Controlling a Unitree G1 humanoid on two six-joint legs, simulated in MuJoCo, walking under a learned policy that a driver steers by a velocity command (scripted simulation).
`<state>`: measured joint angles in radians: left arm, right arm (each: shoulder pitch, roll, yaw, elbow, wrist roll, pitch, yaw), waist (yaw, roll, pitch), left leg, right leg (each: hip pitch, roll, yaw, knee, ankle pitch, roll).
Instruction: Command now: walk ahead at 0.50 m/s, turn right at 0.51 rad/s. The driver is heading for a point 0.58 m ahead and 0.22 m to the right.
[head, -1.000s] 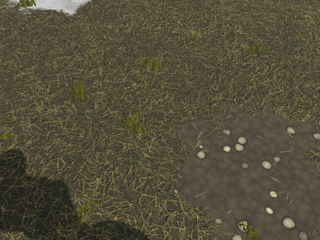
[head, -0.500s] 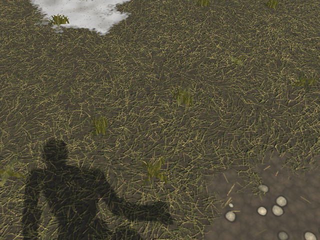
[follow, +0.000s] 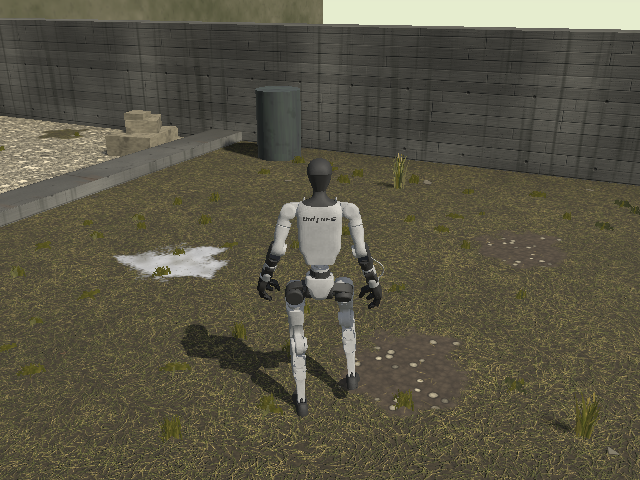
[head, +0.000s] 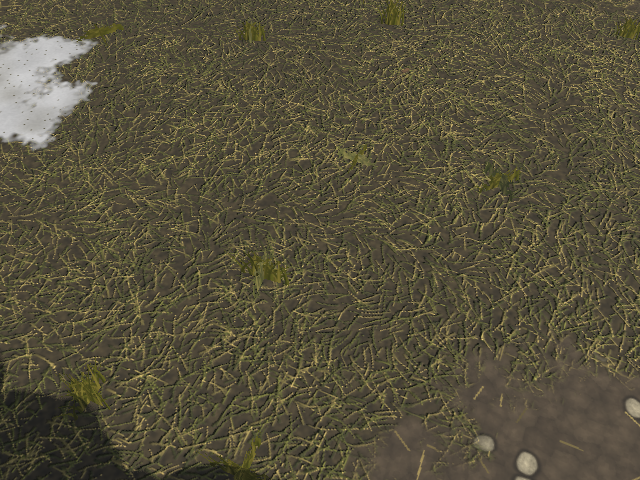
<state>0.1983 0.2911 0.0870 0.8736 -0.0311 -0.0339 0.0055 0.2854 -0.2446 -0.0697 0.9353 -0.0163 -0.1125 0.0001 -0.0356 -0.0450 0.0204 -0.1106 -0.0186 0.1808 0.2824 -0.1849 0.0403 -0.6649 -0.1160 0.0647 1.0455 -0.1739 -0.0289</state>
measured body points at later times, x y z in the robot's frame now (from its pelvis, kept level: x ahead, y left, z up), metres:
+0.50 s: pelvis +0.27 -0.09 +0.00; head +0.29 -0.11 +0.45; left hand +0.41 +0.16 -0.11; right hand +0.36 -0.40 -0.10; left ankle +0.38 +0.08 -0.67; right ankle +0.26 -0.15 -0.75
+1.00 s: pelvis +0.51 -0.11 -0.01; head +0.55 -0.13 +0.44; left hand +0.76 +0.06 -0.12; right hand +0.49 -0.40 -0.12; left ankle +0.61 -0.05 -0.75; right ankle +0.45 -0.25 -0.70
